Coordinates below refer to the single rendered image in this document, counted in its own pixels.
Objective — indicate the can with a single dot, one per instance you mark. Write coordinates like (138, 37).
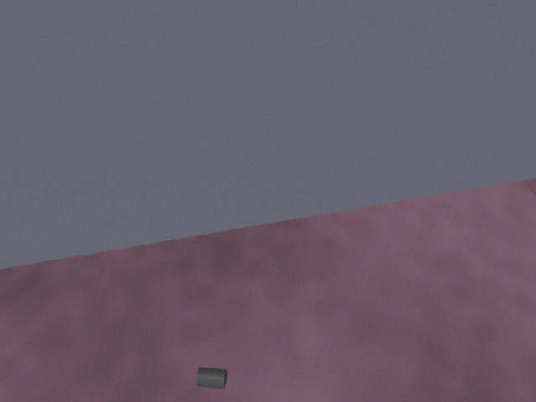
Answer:
(211, 377)

